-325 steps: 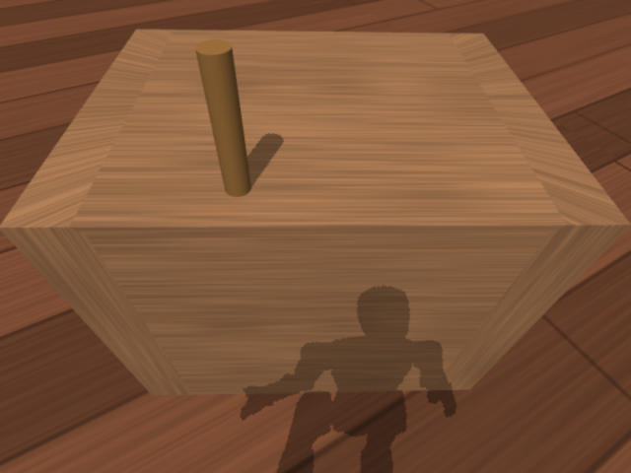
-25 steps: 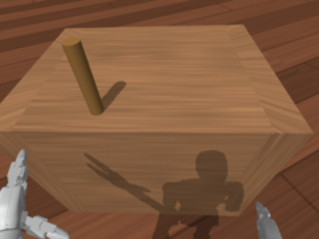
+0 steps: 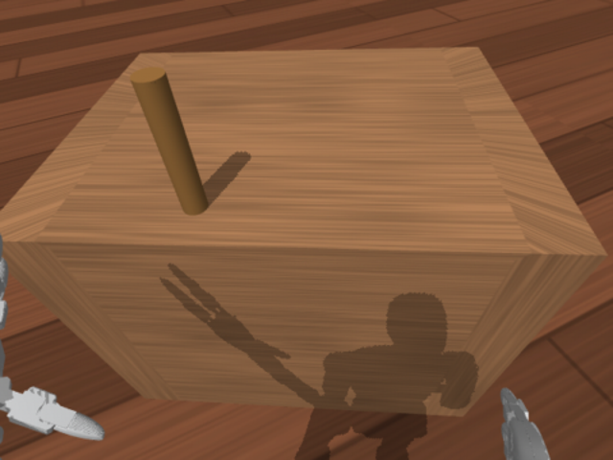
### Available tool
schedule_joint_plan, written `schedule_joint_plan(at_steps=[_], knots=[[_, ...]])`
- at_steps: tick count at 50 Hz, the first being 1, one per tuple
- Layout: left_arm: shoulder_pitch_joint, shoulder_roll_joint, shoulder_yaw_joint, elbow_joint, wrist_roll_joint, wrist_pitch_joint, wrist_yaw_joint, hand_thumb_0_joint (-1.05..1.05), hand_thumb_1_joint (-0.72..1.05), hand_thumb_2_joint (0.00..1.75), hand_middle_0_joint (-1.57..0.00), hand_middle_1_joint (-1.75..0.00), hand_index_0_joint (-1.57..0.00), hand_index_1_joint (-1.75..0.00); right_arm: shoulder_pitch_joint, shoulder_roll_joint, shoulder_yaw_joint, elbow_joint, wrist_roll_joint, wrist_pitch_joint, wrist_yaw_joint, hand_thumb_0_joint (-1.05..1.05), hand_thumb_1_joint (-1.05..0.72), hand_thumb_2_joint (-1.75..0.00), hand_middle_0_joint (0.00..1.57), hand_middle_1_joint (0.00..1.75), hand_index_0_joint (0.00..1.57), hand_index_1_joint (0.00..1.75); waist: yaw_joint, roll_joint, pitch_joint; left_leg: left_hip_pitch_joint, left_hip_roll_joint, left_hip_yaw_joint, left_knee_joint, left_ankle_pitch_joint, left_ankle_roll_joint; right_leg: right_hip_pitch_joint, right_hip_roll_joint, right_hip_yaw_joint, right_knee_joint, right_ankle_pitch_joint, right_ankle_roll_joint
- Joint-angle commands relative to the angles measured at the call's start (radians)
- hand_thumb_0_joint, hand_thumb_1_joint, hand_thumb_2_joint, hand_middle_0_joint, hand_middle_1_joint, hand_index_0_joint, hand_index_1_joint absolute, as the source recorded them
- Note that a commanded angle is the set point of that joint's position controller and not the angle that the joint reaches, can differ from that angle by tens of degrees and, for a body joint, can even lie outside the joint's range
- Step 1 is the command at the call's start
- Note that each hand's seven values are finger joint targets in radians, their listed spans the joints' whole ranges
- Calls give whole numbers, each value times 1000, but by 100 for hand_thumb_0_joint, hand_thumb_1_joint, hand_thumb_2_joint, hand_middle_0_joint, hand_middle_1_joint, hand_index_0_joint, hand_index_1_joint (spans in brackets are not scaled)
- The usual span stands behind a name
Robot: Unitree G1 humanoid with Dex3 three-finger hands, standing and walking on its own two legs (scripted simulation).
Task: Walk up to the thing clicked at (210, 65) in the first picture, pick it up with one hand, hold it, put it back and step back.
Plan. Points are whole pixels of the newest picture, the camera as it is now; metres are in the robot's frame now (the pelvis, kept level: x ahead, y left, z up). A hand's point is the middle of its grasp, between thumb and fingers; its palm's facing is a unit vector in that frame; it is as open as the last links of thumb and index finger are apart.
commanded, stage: rise first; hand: left
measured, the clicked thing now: (175, 150) +0.51 +0.23 +0.14
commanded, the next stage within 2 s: go down in 0.50 s
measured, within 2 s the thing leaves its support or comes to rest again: neither
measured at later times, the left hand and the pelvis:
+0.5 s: hand (32, 326) +0.19 +0.26 +0.18, palm faces +0.40 -0.79 -0.47, open 17.6 cm; pelvis +0.00 +0.00 +0.00, yaw +0 degrees
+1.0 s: hand (5, 275) +0.24 +0.30 +0.19, palm faces +0.40 -0.84 -0.37, open 17.4 cm; pelvis +0.00 +0.00 -0.01, yaw +1 degrees
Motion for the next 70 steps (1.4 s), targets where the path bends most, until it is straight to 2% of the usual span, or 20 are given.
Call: schedule_joint_plan(at_steps=[1,5,7,8,13,15,16,18,25,30,31,32,33,36,45,55,58,60,62,70], knots=[[-89,202,138,-215,-15,-81,16,0,-56,3,-5,-5,-4,-5,-80,-134,-47,-158,6,-63,-7,0,54,-3,5,5,5,5,0,-59,-70,5,-10,35,-64,143,22,-7,8,-34,-81,134,-5],[-72,199,139,-215,-16,-93,14,0,-56,3,-5,-5,-5,-5,-72,-96,-18,-140,9,-63,-2,0,52,-4,5,5,5,5,15,-37,-53,-2,-13,36,-66,149,20,-4,7,-36,-79,138,-8],[-104,216,157,-234,-18,-96,15,0,-57,4,-5,-5,-4,-6,-92,-181,-87,-189,8,-75,-11,0,53,-4,5,5,5,5,-3,-48,-74,12,-9,32,-69,141,19,-5,13,-36,-78,132,-8],[-95,217,158,-234,-17,-99,14,0,-57,4,-5,-5,-5,-6,-48,-114,-42,-114,11,-66,-3,0,52,-4,5,5,5,5,11,-8,-46,-2,-12,34,-75,127,17,-13,11,-36,-78,115,-12],[-109,222,167,-242,-20,-111,15,0,-57,5,-5,-5,-5,-6,-84,-166,-79,-217,13,-79,-5,0,52,-5,5,5,5,5,-2,-54,-82,17,-11,32,-71,141,19,-1,13,-37,-81,129,-8],[-108,212,163,-254,-19,-114,12,0,-57,5,-5,-5,-5,-6,-43,-94,-30,-154,15,-73,2,0,52,-5,5,5,5,5,10,-30,-54,4,-14,38,-70,142,20,-8,8,-34,-81,134,-8],[-113,203,149,-257,-20,-118,11,0,-58,5,-6,-6,-5,-7,-81,-156,-79,-190,14,-79,-3,0,51,-5,5,5,5,5,-1,-34,-63,14,-11,35,-72,145,18,-10,12,-35,-77,134,-9],[-126,217,169,-269,-20,-119,14,0,-58,6,-6,-6,-5,-7,-64,-110,-39,-167,15,-78,2,0,51,-5,5,5,5,5,15,-12,-57,1,-11,33,-74,142,15,-4,14,-39,-74,129,-12],[-144,233,183,-277,-21,-125,15,0,-59,7,-6,-6,-5,-7,-73,-166,-81,-228,14,-87,-4,0,50,-6,5,5,5,5,1,-29,-74,15,-10,32,-74,137,14,-4,17,-36,-74,125,-11],[-139,249,216,-259,-21,-129,16,0,-52,0,-8,-7,-8,-6,-33,-123,-59,-201,15,-85,2,0,52,-5,5,5,5,5,13,-35,-77,11,-10,35,-64,163,17,7,11,-34,-72,151,-8],[-179,137,156,-260,-36,-174,-15,0,-60,8,-6,-5,-1,-9,-89,-87,-29,-200,-4,-79,14,0,55,-6,5,5,5,5,-2,-87,-115,-20,-11,32,-15,162,11,-8,12,-34,-35,146,-1],[-107,289,253,-217,-22,-140,11,0,-55,1,-8,-8,-8,-7,-31,-167,-102,-207,15,-78,-2,0,52,-5,5,5,5,5,18,-28,-78,12,-18,41,-55,176,19,2,2,-28,-69,167,-3],[-178,138,155,-239,-42,-182,-23,0,-55,5,-8,-6,-7,-8,-50,-97,-42,-176,-5,-72,13,0,54,-5,5,5,5,5,-18,-83,-102,-19,-12,34,-6,168,14,-21,9,-31,-33,159,2],[-211,255,248,-193,-45,-197,-37,0,-56,5,-8,-6,-6,-7,-70,-147,-82,-176,-4,-54,9,0,54,-5,5,5,5,5,1,-32,-100,-43,-20,35,-6,125,7,-48,6,-29,-23,111,-4],[-519,351,264,0,-110,-108,-129,0,-49,4,-7,-3,-5,-5,-123,-123,-23,-151,9,-40,-26,0,55,-5,5,5,5,5,-46,-19,-109,-70,-21,21,-4,50,15,-80,2,-25,-21,69,2],[-781,541,355,297,-207,47,-336,0,-55,5,-5,-5,-5,-6,-151,-141,20,-102,24,-58,-69,0,53,-5,5,5,5,5,-24,26,-227,-58,-19,14,4,180,17,-40,4,-29,-10,173,-14],[-826,525,338,365,-222,88,-394,0,-53,5,-5,-3,-4,-5,-161,-103,68,-115,26,-74,-70,0,54,-5,5,5,5,5,-29,19,-236,-50,-17,12,8,207,19,-44,6,-28,-6,197,-14],[-858,570,358,391,-222,104,-422,0,-52,5,-5,-2,-3,-4,-151,-158,36,-122,19,-83,-82,0,53,-5,5,5,5,5,-32,7,-294,-30,-13,7,16,252,18,-29,8,-30,2,234,-14],[-891,581,356,386,-215,116,-436,0,-50,6,-5,-3,-3,-4,-120,-128,64,-104,15,-87,-80,0,54,-5,5,5,5,5,-26,33,-283,-31,-15,11,15,248,18,-44,10,-30,1,227,-16],[-931,580,359,388,-212,137,-448,0,-52,6,-4,-2,-3,-4,-84,-160,37,-106,6,-116,-85,0,53,-5,5,5,5,5,-30,33,-262,-34,3,0,2,227,8,-84,26,-38,2,183,-19]])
